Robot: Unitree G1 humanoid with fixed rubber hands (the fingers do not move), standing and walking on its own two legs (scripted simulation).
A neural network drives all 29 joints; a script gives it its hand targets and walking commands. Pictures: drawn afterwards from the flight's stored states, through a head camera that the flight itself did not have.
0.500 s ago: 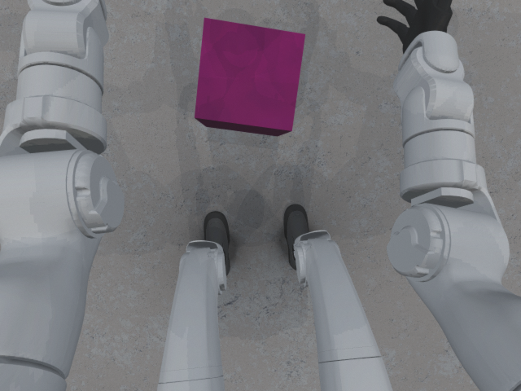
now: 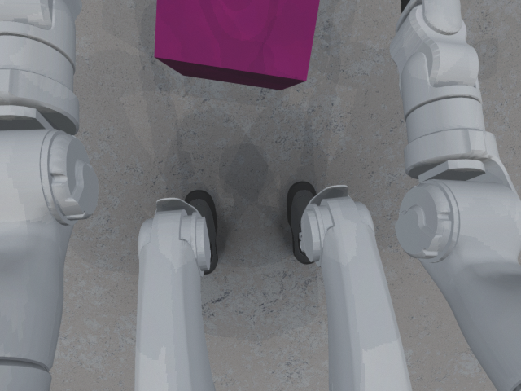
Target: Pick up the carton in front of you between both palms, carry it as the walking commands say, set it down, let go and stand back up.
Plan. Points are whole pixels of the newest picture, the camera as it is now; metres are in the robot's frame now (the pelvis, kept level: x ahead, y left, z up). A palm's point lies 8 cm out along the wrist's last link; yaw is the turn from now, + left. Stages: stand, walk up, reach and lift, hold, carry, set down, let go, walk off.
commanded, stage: reach and lift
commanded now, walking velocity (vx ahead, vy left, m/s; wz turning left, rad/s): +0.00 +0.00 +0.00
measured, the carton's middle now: (239, 14) +0.57 +0.02 -0.37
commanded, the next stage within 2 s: none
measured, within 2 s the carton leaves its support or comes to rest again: leaves its support in 1.26 s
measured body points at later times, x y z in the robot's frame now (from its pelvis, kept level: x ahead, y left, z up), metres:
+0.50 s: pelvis -0.01 +0.01 -0.12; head +0.38 +0.03 +0.08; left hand +0.60 +0.20 -0.31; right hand +0.55 -0.17 -0.31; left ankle +0.09 +0.12 -0.46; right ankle +0.10 -0.13 -0.46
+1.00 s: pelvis -0.02 +0.01 -0.12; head +0.37 +0.03 +0.09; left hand +0.60 +0.17 -0.30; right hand +0.55 -0.14 -0.30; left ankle +0.09 +0.12 -0.46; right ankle +0.10 -0.13 -0.46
